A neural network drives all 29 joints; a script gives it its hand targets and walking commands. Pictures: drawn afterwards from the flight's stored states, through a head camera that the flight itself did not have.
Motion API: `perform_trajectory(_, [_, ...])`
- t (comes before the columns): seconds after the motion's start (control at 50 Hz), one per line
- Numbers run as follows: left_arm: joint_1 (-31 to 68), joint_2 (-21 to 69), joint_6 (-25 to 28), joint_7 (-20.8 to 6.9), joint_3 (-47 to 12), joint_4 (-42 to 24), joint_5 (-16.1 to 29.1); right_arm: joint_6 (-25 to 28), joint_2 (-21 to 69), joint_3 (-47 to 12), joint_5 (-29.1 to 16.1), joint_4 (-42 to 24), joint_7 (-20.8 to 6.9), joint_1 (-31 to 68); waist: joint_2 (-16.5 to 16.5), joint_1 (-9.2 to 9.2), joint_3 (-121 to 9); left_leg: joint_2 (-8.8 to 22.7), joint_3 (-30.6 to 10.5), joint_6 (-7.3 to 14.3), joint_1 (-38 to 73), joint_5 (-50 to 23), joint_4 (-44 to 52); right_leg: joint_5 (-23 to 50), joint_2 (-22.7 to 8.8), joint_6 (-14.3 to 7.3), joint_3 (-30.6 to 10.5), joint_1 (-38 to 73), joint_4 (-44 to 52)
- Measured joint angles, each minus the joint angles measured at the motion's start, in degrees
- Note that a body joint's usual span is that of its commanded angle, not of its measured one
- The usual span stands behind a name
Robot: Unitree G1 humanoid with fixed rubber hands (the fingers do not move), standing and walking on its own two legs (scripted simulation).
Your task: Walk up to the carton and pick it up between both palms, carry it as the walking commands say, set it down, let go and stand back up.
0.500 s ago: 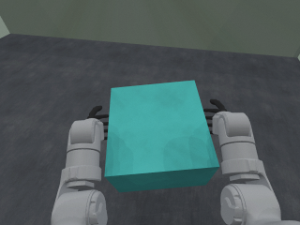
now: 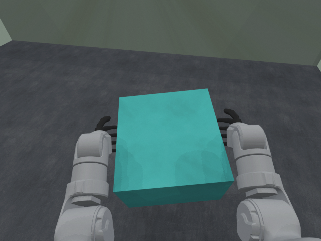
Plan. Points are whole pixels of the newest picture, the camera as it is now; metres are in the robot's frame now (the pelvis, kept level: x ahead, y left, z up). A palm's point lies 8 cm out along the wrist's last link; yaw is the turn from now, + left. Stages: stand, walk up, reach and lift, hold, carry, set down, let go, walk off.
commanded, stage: carry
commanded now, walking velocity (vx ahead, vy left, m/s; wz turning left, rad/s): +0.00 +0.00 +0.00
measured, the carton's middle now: (168, 147) +0.38 -0.01 +0.02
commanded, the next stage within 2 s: hold in 0.52 s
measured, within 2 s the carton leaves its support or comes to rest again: neither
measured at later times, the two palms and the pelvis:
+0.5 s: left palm (100, 140) +0.35 +0.17 +0.10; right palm (234, 132) +0.35 -0.17 +0.11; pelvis +0.00 +0.00 +0.00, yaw +0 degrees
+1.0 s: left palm (95, 171) +0.28 +0.17 +0.07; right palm (238, 155) +0.31 -0.18 +0.07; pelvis -0.01 -0.03 +0.01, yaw +10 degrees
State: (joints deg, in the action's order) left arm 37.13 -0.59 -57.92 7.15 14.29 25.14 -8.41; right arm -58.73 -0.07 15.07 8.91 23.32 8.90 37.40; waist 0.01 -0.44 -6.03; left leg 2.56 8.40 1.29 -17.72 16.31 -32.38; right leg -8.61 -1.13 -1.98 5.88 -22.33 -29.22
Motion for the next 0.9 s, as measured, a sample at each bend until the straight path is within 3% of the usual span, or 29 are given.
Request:
perform_trajectory(0.52, [-0.42,0.07,1.52,-0.16,-0.08,0.15,0.01,1.87,-0.02,-0.03,0.08,0.18,-0.37,-0.43,-0.09,0.05,0.50,-0.27,0.18,0.26,0.33,0.24,0.09,-0.36,-0.26,0.22,-0.20,0.10,-0.32])
perform_trajectory(0.58, [-4.21,3.87,9.71,-4.71,3.50,5.41,-8.33,9.78,2.85,4.62,9.95,5.44,-6.87,-3.82,0.66,-1.59,0.81,-1.42,-1.42,0.89,4.76,-2.36,5.59,2.53,0.58,0.52,-2.34,5.29,5.35])
perform_trajectory(0.62, [-11.84,6.88,14.88,-5.56,1.95,2.73,-10.43,14.62,3.73,4.09,11.65,1.12,-8.93,-12.97,1.16,-2.69,1.46,-2.36,-3.75,0.49,8.30,-4.69,10.31,4.05,1.19,0.74,-4.77,9.21,8.84])
perform_trajectory(0.68, [-23.39,9.37,18.30,-5.45,-2.38,-6.27,-9.28,18.22,5.43,2.67,8.44,-8.86,-9.05,-25.78,0.99,-2.39,2.35,-3.43,-6.21,0.32,11.09,-6.78,13.96,3.21,1.26,1.74,-7.39,12.10,10.45])
perform_trajectory(0.74, [-28.07,8.18,18.80,-6.92,-2.88,-11.07,-7.94,18.81,7.89,1.92,6.53,-13.01,-9.05,-29.76,0.24,-2.95,3.44,-4.20,-7.64,0.10,11.90,-6.97,13.57,1.44,0.83,2.72,-7.91,13.41,9.85])
perform_trajectory(0.8, [-25.80,8.43,18.93,-8.55,0.18,-10.05,-8.04,18.34,7.88,3.32,6.32,-11.73,-10.22,-26.94,0.51,-3.82,4.86,-4.25,-9.11,-0.02,11.80,-6.15,10.82,0.75,0.79,2.24,-6.45,13.98,7.55])
perform_trajectory(0.9, [-18.05,7.68,20.71,-10.06,4.52,-3.10,-9.49,19.26,8.00,7.28,8.31,-6.39,-10.26,-19.57,0.37,-3.70,6.15,-3.78,-9.99,-0.09,12.35,-4.63,7.34,-0.25,1.45,1.65,-5.81,15.15,5.11])
